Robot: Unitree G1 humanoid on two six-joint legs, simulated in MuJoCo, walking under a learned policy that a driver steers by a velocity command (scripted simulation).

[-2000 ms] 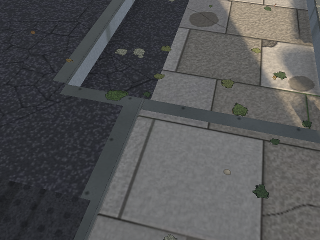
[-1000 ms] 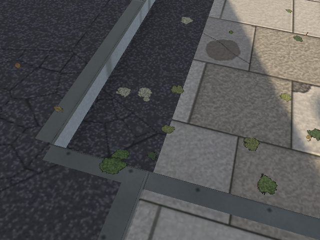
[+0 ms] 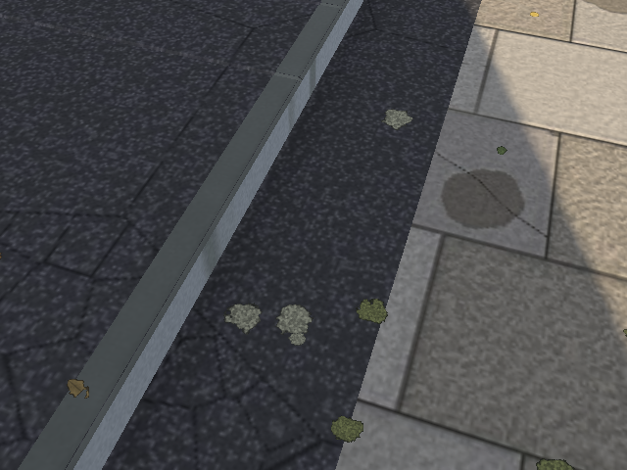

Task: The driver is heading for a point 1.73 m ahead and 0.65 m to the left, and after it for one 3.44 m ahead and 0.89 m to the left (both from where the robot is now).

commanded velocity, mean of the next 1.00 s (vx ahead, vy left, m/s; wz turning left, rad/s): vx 0.04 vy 0.00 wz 0.00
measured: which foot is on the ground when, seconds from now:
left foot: down 0.00-1.00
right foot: up 0.00-0.22, down 0.24-1.00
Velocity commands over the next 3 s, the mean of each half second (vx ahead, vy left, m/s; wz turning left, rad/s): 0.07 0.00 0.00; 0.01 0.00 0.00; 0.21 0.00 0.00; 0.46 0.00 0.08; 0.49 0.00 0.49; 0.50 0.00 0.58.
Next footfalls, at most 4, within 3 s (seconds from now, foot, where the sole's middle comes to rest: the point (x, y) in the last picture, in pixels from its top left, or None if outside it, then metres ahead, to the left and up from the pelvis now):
0.24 right None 0.07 -0.14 -0.77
1.86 right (396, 448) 0.58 -0.14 -0.91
2.32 left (272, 367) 0.77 0.17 -0.91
2.82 right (298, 265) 1.10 0.13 -0.91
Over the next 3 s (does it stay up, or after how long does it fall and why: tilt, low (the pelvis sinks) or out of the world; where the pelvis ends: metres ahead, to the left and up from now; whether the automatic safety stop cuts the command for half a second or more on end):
stays up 0.99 0.15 -0.13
